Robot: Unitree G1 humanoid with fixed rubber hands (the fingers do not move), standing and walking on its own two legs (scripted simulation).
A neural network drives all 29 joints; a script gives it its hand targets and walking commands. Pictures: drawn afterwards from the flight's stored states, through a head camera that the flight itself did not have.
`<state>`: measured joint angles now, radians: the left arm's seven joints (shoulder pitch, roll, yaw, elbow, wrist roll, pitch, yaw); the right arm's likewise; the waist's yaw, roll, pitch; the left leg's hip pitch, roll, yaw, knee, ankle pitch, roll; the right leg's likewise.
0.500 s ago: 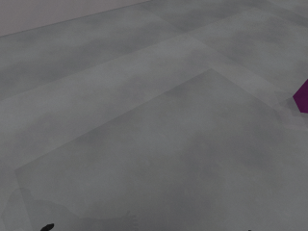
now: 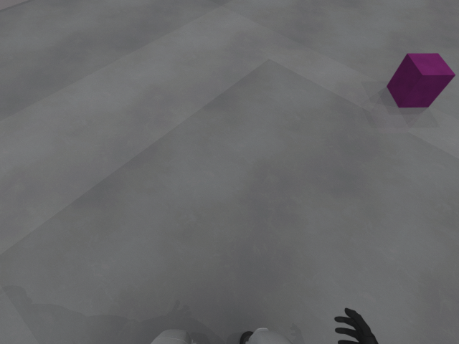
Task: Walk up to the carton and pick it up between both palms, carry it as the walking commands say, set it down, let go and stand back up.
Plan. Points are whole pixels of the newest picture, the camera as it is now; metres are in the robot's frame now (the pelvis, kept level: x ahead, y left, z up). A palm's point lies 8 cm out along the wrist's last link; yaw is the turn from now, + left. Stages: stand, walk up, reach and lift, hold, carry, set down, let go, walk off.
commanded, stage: walk up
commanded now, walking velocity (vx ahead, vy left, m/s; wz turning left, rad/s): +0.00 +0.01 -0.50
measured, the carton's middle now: (418, 81) +1.65 -1.10 -0.64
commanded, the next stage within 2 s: none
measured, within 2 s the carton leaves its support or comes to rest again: neither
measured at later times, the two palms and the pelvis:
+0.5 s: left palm (193, 219) +0.36 +0.10 -0.12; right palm out of the picture -0.07 -0.28 -0.13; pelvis +0.11 -0.08 -0.01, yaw -17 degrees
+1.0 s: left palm (202, 192) +0.44 +0.09 -0.14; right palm (431, 244) +0.34 -0.41 -0.10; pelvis +0.34 -0.15 +0.00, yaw -27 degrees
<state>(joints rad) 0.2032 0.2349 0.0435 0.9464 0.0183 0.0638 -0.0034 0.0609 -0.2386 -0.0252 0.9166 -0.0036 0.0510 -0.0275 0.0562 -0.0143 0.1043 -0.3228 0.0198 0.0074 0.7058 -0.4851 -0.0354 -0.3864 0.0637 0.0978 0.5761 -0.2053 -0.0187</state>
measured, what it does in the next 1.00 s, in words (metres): walks ahead, turning right: left foot, then right foot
